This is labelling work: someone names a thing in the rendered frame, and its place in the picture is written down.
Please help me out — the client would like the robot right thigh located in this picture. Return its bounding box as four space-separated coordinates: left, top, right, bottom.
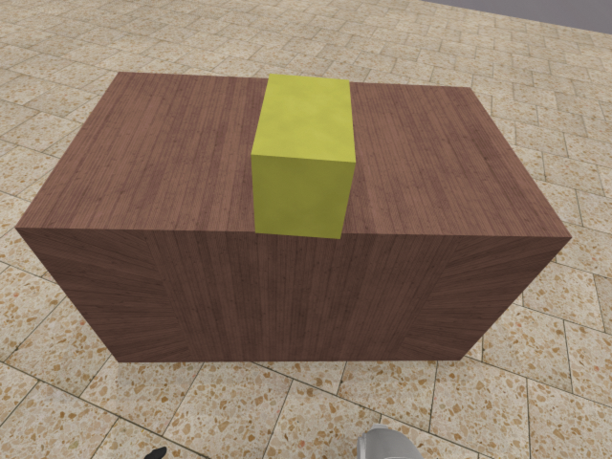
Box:
357 428 424 459

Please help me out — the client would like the carton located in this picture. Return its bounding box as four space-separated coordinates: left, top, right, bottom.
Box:
251 74 356 239

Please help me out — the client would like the pedestal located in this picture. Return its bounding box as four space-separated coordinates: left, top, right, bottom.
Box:
14 72 572 362

